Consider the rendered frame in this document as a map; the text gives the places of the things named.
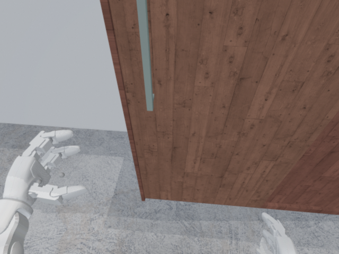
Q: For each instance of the handle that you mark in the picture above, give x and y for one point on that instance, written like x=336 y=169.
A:
x=145 y=51

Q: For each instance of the robot left hand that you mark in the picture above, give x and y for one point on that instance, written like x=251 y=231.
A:
x=21 y=181

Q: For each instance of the left robot forearm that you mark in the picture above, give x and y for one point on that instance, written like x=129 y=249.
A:
x=14 y=225

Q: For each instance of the wardrobe door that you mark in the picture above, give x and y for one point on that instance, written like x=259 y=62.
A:
x=242 y=88
x=314 y=179

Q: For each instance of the robot right hand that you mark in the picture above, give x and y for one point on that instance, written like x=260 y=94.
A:
x=280 y=243

